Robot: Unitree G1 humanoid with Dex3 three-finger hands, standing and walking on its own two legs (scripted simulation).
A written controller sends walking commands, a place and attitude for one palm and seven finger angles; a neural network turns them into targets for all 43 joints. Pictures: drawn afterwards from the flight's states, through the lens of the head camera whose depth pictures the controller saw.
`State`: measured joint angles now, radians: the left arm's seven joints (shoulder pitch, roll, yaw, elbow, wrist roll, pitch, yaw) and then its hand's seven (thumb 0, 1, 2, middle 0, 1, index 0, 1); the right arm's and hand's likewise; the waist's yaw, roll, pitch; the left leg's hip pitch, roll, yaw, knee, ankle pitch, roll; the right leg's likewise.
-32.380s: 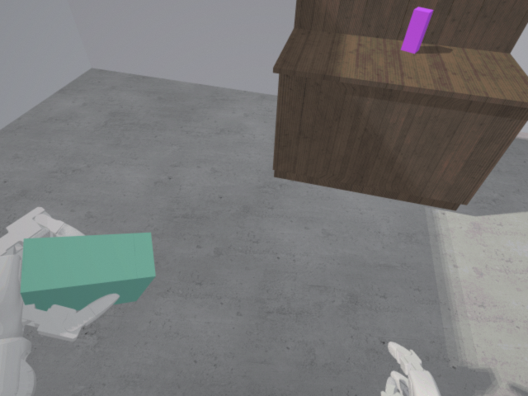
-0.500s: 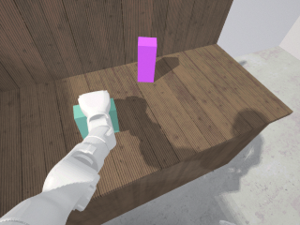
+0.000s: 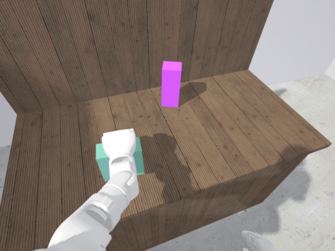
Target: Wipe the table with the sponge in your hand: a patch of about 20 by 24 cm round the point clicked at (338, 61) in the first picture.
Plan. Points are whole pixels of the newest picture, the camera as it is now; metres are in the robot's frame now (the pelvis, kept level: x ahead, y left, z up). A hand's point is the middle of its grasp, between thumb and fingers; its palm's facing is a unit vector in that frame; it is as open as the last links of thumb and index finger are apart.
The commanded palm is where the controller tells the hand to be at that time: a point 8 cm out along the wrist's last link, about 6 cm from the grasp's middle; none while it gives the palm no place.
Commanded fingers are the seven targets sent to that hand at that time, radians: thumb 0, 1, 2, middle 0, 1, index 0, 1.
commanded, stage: wipe back along the third lane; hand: left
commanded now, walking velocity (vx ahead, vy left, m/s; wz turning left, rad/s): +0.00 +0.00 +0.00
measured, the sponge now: (122, 163) +0.37 +0.17 -0.05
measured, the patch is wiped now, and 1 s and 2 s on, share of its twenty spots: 1.00 1.00 1.00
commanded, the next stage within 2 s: slide back across to the middle lane in 0.86 s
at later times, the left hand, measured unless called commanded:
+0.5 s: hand (129, 171) +0.32 +0.13 +0.00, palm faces -0.05 -0.02 -1.00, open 9.4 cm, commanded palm +0.27 +0.11 +0.02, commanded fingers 0.00 0.10 1.30 -1.20 -1.60 -1.20 -1.60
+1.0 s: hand (133, 177) +0.31 +0.12 -0.01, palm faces -0.08 -0.03 -1.00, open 9.4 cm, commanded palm +0.26 +0.11 +0.02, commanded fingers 0.00 0.10 1.30 -1.20 -1.60 -1.20 -1.60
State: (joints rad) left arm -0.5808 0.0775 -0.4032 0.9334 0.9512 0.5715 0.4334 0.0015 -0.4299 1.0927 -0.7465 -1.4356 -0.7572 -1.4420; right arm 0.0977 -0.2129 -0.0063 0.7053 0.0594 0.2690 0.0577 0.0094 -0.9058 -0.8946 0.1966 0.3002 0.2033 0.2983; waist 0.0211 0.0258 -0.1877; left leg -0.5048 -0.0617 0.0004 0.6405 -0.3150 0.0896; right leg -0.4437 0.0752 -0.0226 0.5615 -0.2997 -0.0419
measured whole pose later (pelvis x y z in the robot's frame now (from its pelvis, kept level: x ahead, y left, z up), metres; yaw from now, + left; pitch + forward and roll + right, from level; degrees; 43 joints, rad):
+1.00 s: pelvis -0.02 -0.05 +0.00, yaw +0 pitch +6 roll +0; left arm -0.36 0.11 -0.42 0.74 0.96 0.54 0.40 0.02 -0.43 1.09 -0.75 -1.44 -0.76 -1.44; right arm 0.06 -0.23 0.00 0.68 0.08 0.26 0.03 0.01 -0.91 -0.89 0.20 0.30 0.20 0.30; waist 0.06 0.04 -0.17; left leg -0.43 -0.03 -0.01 0.61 -0.29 0.02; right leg -0.40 0.11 -0.03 0.59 -0.29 -0.11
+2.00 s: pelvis -0.02 -0.06 +0.00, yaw -1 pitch +5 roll +1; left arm -0.22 0.24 -0.21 0.59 1.01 0.37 0.28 -0.02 -0.49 1.11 -0.81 -1.38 -0.82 -1.38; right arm 0.09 -0.25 0.00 0.68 0.08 0.16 -0.04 0.01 -0.90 -0.89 0.20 0.30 0.20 0.30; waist 0.05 0.06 -0.13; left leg -0.42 -0.02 0.00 0.59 -0.27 0.02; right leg -0.39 0.11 -0.02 0.57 -0.28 -0.12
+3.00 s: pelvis -0.04 -0.05 -0.02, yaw -4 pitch +16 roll -2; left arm -0.71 0.48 -0.02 1.14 1.01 0.22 0.31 0.01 -0.54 1.17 -0.84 -1.36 -0.85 -1.37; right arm 0.27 -0.27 0.01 0.71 0.08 0.10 -0.02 0.01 -0.91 -0.89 0.20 0.30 0.20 0.30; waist -0.06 0.06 -0.18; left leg -0.78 -0.03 -0.05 0.82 -0.33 0.03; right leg -0.73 0.16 -0.02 0.73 -0.29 -0.10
